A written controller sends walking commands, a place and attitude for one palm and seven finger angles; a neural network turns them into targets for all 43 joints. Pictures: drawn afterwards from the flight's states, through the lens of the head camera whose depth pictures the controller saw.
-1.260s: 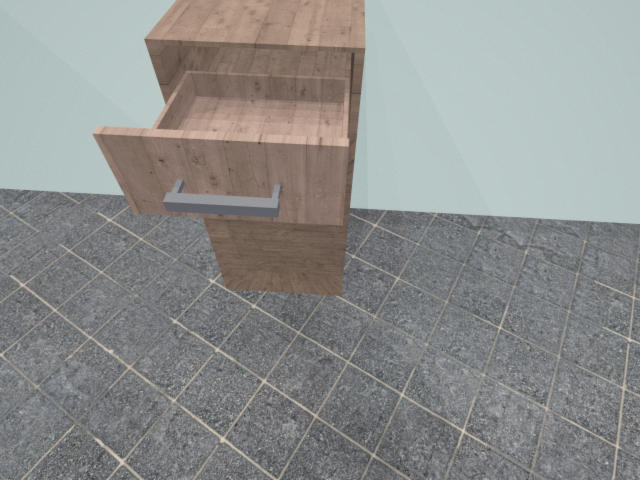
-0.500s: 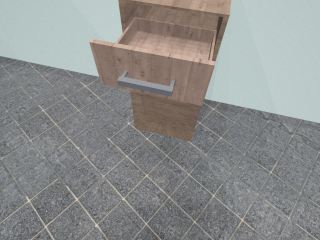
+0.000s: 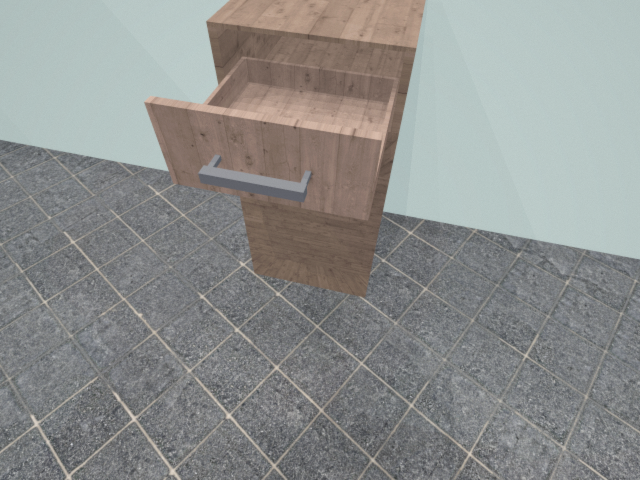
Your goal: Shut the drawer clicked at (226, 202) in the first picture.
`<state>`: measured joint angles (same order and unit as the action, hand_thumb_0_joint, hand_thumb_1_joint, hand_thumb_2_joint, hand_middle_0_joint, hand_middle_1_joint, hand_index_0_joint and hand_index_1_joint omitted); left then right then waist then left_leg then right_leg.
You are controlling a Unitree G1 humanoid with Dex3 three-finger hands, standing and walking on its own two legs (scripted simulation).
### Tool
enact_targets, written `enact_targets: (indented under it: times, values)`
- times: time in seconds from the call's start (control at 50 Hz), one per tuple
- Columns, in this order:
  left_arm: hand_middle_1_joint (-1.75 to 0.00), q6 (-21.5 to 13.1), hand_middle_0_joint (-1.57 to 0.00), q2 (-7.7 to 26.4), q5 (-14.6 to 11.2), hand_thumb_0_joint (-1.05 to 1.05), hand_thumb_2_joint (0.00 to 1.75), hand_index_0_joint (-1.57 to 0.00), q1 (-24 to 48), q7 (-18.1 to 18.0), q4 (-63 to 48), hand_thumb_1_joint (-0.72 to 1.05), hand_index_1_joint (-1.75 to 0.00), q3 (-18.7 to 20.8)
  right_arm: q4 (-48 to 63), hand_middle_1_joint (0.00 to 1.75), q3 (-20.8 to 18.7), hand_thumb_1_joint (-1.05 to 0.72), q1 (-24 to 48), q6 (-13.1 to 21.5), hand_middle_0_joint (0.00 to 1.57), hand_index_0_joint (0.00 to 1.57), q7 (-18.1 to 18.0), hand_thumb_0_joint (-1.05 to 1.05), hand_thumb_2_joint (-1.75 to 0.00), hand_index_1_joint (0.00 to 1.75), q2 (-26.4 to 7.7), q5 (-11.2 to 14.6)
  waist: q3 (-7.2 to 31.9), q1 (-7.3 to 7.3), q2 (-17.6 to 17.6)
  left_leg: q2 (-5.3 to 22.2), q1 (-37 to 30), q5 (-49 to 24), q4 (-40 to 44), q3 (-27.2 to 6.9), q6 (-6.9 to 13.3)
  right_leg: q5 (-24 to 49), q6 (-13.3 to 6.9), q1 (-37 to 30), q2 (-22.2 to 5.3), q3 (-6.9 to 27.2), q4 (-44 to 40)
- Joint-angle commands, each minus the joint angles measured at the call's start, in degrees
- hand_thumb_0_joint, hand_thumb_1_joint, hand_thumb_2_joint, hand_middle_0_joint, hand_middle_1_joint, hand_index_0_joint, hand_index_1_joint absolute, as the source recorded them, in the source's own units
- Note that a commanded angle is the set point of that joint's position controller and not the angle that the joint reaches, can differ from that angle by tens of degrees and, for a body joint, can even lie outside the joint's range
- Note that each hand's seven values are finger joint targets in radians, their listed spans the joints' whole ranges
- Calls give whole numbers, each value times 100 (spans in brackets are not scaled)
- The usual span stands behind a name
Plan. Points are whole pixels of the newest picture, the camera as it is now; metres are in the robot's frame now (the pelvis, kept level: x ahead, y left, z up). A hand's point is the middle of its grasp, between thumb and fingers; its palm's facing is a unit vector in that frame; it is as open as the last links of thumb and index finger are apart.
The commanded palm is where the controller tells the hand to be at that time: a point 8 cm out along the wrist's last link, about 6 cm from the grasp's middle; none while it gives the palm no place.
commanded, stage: turn or walk to find it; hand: left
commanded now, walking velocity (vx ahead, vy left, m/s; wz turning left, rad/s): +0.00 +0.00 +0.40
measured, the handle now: (256, 175) +0.56 +0.13 +0.04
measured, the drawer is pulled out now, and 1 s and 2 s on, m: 0.30 0.30 0.30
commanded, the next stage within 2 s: stand and wait in 0.08 s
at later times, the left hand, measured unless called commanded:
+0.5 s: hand out of the picture -0.01 +0.22 -0.18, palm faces +0.08 -0.97 -0.24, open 7.4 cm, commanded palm none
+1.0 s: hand out of the picture +0.05 +0.21 -0.17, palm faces +0.04 -0.97 -0.23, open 7.4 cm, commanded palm none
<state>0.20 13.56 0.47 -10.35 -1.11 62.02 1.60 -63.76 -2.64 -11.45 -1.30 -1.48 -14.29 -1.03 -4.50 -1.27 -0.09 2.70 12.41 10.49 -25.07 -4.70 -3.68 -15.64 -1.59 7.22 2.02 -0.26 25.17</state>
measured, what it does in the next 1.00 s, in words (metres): stands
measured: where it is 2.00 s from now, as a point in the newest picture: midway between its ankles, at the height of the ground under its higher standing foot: outside the picture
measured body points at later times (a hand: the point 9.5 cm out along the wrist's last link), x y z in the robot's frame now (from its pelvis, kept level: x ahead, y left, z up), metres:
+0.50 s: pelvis +0.00 +0.02 +0.00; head +0.03 +0.02 +0.45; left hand -0.02 +0.27 -0.16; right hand +0.06 -0.21 -0.16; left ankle +0.04 +0.16 -0.74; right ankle -0.02 -0.10 -0.74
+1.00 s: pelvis +0.01 +0.01 +0.00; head +0.03 +0.02 +0.45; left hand +0.04 +0.26 -0.15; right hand +0.05 -0.24 -0.15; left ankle +0.04 +0.16 -0.74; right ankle -0.02 -0.10 -0.74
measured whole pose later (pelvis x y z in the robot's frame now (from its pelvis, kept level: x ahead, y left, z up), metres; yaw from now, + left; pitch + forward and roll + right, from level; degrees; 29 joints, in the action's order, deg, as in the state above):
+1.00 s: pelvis +0.01 +0.01 +0.00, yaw +2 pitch -2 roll +0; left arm 0.0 12.7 0.5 -10.8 -0.9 62.6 1.4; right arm -64.4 -1.5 -10.8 -0.7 -1.8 -11.5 -0.9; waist -4.8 -0.5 0.8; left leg 1.9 11.4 10.4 -23.8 -3.8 -2.8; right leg -15.7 -0.9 5.1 0.7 -1.9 22.9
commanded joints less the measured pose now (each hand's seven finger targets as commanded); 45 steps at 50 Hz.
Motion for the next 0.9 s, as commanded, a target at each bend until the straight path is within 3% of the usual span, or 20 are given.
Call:
enact_targets:
  times: [0.0,0.02,0.06,0.08,0.1,0.12,0.14,0.16,0.18,0.22,0.26,0.3,0.32,0.38,0.5,0.6,0.62,0.68,0.72,0.88]
  values:
    - [-30,13,-20,921,-2,0,90,-20,-311,-92,-301,90,-30,242,312,30,-37,-90,-187,21,20,20,-8,0,-90,30,-318,39,235,122,329,26,108,-648,-474,155,227,1270,-288,138,-1230,597,-588]
    - [-30,22,-20,941,8,0,90,-20,-336,-99,-350,90,-30,253,354,30,-58,-90,-160,12,20,20,-13,0,-90,30,-283,50,222,158,539,-16,163,-508,-636,170,233,1406,-343,131,-1287,589,-588]
    - [-30,36,-20,946,20,0,90,-20,-244,-107,-405,90,-30,282,402,30,-85,-90,-177,-3,20,20,-6,0,-90,30,-313,47,196,127,495,-36,312,-121,-1036,220,211,1915,-502,87,-1499,582,-436]
    - [-30,32,-20,905,28,0,90,-20,-202,-111,-430,90,-30,276,398,30,-86,-90,-227,1,20,20,-9,0,-90,30,-271,49,222,90,450,-22,248,-44,-1009,209,209,2090,-544,107,-1505,545,-332]
    - [-30,26,-20,864,29,0,90,-20,-171,-109,-430,90,-30,264,382,30,-79,-90,-279,26,20,20,-4,0,-90,30,-255,53,259,65,347,30,121,-431,-753,171,227,2195,-477,123,-1402,397,-151]
    - [-30,38,-20,745,22,0,90,-20,-223,-115,-436,90,-30,236,329,30,-77,-90,-370,64,20,20,-7,0,-90,30,-252,51,318,72,135,195,-93,-1234,-423,-18,310,1931,-338,204,-1135,194,71]
    - [-30,47,-20,593,4,0,90,-20,-300,-122,-443,90,-30,220,312,30,-87,-90,-443,93,20,20,-25,0,-90,30,-388,18,321,74,-420,500,-134,-2036,-163,-433,463,1489,-136,240,-811,-48,367]
    - [-30,57,-20,490,-6,0,90,-20,-302,-138,-442,90,-30,196,301,30,-96,-90,-493,103,20,20,-58,0,-90,30,-514,5,367,87,-838,777,-54,-2357,70,-872,678,690,47,198,-563,-216,525]
    - [-30,76,-20,432,-19,0,90,-20,-330,-138,-389,90,-30,185,288,30,-85,-90,-385,97,20,20,-82,0,-90,30,-524,11,279,147,-1147,885,118,-2182,348,-1105,825,-49,133,122,-447,-252,510]
    - [-30,103,-20,387,-9,0,90,-20,-492,-110,-299,90,-30,168,338,30,-81,-90,-208,106,20,20,-99,0,-90,30,-475,20,97,249,-1038,839,399,-1210,661,-1185,857,-343,132,1,-433,-157,388]
    - [-30,86,-20,396,18,0,90,-20,-608,-82,-187,90,-30,161,398,30,-70,-90,-74,110,20,20,-87,0,-90,30,-394,33,145,276,-923,584,435,-324,706,-958,693,-91,112,-69,-555,-57,-25]
    - [-30,35,-20,461,25,0,90,-20,-605,-69,-145,90,-30,161,413,30,-63,-90,-79,105,20,20,-66,0,-90,30,-271,46,250,215,-549,302,268,-265,477,-603,514,315,59,-58,-701,92,-284]
    - [-30,7,-20,449,20,0,90,-20,-631,-66,-156,90,-30,159,395,30,-83,-90,-134,109,20,20,-76,0,-90,30,-193,53,365,188,-150,234,35,-492,313,-442,481,543,37,-22,-739,110,-361]
    - [-30,-21,-20,482,13,0,90,-20,-515,-67,-140,90,-30,136,351,30,-70,-90,-202,86,20,20,-62,0,-90,30,-212,52,396,76,51,176,-314,-653,209,-241,393,622,12,244,-828,148,-484]
    - [-30,-37,-20,556,20,0,90,-20,-565,-63,-48,90,-30,136,299,30,-41,-90,-72,86,20,20,-58,0,-90,30,-334,53,81,85,115,202,-300,-644,325,-186,392,477,23,359,-790,178,-664]
    - [-30,-48,-20,611,13,0,90,-20,-590,-57,-13,90,-30,127,250,30,-22,-90,-10,96,20,20,-54,0,-90,30,-383,52,88,96,48,208,-374,-601,364,-127,379,425,18,351,-801,222,-746]
    - [-30,-65,-20,648,15,0,90,-20,-627,-58,-49,90,-30,140,255,30,-40,-90,-18,106,20,20,-60,0,-90,30,-389,57,160,113,181,224,-429,-658,333,-118,400,481,9,286,-773,227,-771]
    - [-30,-66,-20,665,7,0,90,-20,-562,-59,-30,90,-30,141,219,30,-18,-90,-2,109,20,20,-57,0,-90,30,-394,48,145,102,38,218,-380,-694,339,-100,370,567,-6,263,-817,258,-774]
    - [-30,-77,-20,697,8,0,90,-20,-583,-59,-55,90,-30,149,208,30,-31,-90,-2,119,20,20,-65,0,-90,30,-403,52,176,129,164,232,-412,-731,324,-85,382,659,-11,201,-786,239,-789]
    - [-30,-68,-20,737,0,0,90,-20,-420,-50,-100,90,-30,169,181,30,3,-90,-48,138,20,20,-64,0,-90,30,-431,29,137,130,-59,252,-256,-850,360,-77,343,848,-29,61,-810,248,-770]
